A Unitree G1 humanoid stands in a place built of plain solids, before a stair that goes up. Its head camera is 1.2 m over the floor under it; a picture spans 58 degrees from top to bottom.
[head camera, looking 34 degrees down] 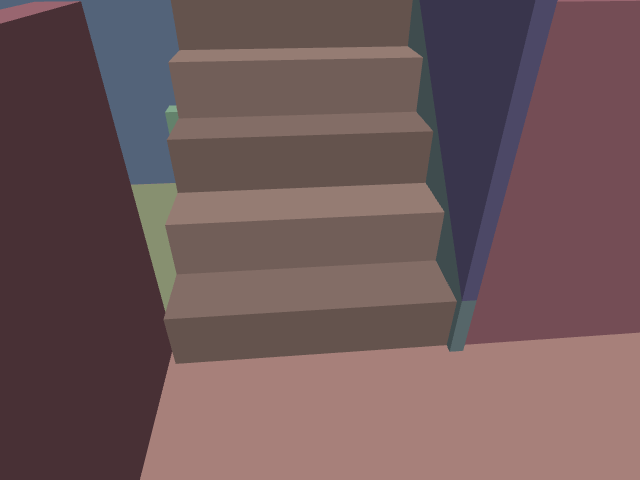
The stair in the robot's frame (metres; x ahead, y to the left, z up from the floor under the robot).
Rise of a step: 0.21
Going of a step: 0.23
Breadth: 0.97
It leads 5 degrees to the left of straight ahead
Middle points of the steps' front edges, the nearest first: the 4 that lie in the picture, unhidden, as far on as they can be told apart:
1.05 0.02 0.21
1.28 0.04 0.43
1.51 0.06 0.64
1.74 0.08 0.85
